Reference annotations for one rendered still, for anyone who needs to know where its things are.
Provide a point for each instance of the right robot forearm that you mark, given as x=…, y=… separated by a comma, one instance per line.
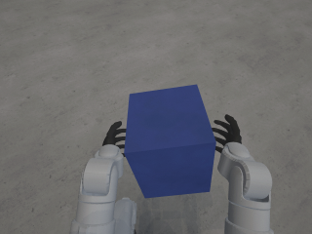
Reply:
x=249, y=191

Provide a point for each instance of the left robot hand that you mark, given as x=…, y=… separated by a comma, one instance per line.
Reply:
x=112, y=133

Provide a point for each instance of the robot left thigh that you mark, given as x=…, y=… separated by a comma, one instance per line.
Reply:
x=125, y=214

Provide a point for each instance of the left robot forearm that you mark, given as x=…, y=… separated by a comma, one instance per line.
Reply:
x=98, y=192

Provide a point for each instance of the carton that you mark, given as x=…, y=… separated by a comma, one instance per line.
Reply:
x=169, y=142

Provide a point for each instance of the right robot hand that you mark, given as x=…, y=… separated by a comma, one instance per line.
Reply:
x=232, y=134

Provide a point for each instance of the left robot shin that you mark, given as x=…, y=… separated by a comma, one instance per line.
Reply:
x=132, y=227

